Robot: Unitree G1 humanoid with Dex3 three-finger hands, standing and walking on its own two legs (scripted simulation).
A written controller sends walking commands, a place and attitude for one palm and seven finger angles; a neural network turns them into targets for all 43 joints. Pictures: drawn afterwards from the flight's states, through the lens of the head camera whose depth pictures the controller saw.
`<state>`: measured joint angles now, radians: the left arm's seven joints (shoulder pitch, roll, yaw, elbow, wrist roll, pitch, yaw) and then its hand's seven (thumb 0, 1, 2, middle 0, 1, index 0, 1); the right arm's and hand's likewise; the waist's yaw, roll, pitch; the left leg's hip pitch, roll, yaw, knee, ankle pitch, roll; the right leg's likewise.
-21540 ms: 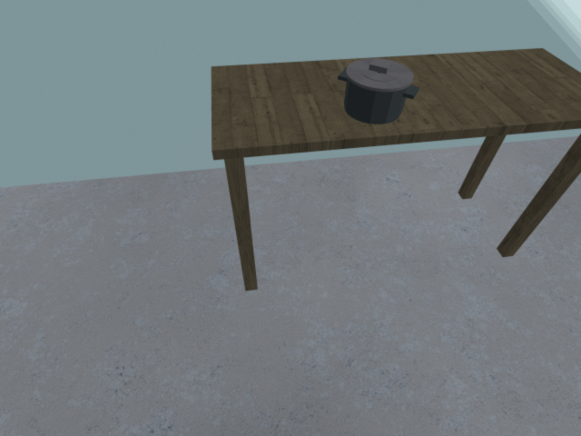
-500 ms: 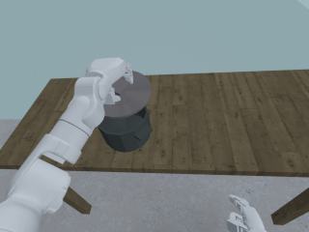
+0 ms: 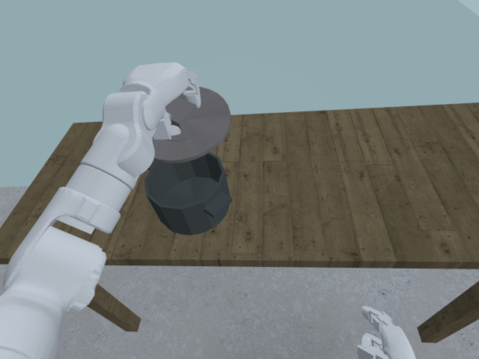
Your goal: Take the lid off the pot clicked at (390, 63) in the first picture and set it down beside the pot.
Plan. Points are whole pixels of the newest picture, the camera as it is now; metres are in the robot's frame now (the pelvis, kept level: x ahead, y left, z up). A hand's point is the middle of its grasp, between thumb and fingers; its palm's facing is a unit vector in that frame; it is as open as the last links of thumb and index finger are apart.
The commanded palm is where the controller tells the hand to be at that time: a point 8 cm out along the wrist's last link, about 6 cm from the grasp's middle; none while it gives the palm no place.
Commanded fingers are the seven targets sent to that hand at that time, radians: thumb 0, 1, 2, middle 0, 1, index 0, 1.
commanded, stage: lift the lid straight up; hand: left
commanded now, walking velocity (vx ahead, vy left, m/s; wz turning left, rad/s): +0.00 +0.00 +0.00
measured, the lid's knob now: (177, 112) +0.47 +0.11 +0.19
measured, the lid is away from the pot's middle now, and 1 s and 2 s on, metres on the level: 0.03 0.05 0.17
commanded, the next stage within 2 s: move the lid sideways beside the pot in 0.40 s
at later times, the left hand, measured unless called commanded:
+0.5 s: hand (160, 108) +0.43 +0.12 +0.23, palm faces -0.11 +0.00 -0.99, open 8.4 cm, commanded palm +0.41 +0.14 +0.30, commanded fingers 0.00 0.49 1.14 -0.87 -0.96 -0.83 -0.93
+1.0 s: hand (123, 107) +0.44 +0.18 +0.23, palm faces -0.14 -0.02 -0.99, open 8.4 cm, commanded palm +0.40 +0.20 +0.30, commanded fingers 0.00 0.49 1.14 -0.87 -0.96 -0.83 -0.93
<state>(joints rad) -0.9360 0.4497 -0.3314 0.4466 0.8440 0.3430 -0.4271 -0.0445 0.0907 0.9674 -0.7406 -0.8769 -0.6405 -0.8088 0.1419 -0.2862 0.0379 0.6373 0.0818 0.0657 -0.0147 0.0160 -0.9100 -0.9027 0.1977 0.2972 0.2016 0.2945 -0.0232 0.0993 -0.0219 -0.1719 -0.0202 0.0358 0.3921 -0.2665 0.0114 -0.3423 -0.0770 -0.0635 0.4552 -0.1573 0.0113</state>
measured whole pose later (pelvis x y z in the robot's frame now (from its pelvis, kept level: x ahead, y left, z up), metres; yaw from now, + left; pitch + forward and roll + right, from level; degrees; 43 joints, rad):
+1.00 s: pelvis +0.00 +0.01 +0.00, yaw +0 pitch +3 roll +1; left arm -0.91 0.58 -0.23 0.41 0.85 0.31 -0.51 -0.04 0.09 0.97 -0.75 -0.88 -0.65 -0.81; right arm 0.16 -0.30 0.04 0.62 0.09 0.06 -0.03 0.02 -0.91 -0.90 0.20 0.30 0.20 0.29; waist -0.02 0.10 -0.03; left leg -0.17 -0.02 0.03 0.38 -0.26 0.02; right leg -0.33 -0.08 -0.07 0.42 -0.14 0.02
